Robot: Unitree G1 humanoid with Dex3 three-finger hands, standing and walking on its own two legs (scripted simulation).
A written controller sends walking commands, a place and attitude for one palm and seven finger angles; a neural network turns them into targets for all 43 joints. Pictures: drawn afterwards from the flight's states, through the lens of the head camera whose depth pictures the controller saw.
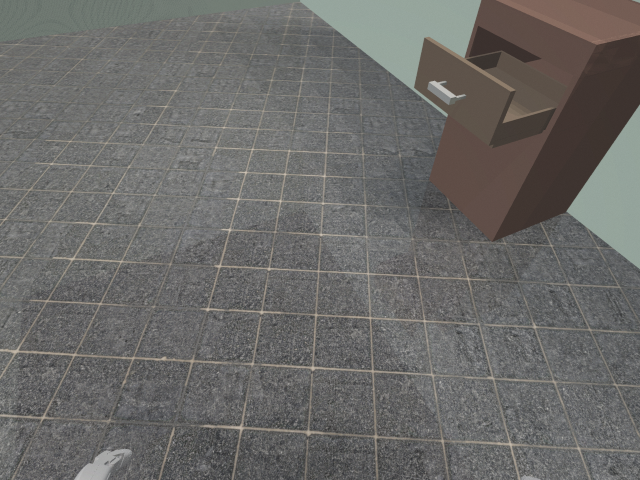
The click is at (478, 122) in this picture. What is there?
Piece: drawer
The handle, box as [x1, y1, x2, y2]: [427, 81, 465, 104]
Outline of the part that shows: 428,84 427,88 448,104 454,103 455,100 465,97 464,94 455,96 442,86 446,83 445,81 437,83 435,81 431,81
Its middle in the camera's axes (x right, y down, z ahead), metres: +0.41 -0.48 +1.26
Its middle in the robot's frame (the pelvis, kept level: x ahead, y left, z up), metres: +1.27 -0.35 -0.13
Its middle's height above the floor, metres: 0.64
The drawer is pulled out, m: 0.24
